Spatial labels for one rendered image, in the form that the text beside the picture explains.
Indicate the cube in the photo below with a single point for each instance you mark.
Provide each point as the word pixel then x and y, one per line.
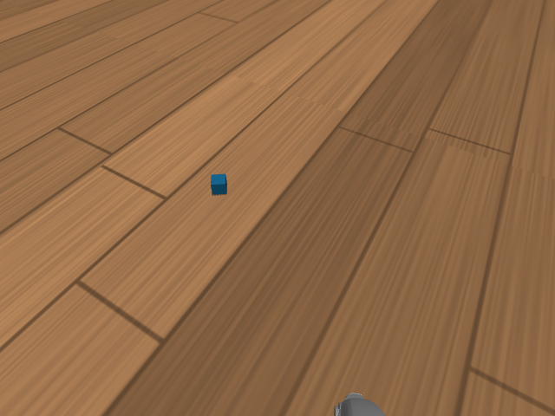
pixel 218 184

